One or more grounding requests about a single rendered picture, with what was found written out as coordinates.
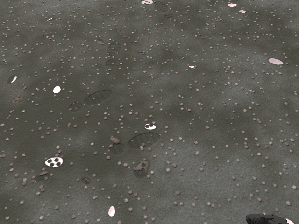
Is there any robot right hand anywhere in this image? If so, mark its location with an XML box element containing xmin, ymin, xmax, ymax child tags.
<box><xmin>246</xmin><ymin>214</ymin><xmax>290</xmax><ymax>224</ymax></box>

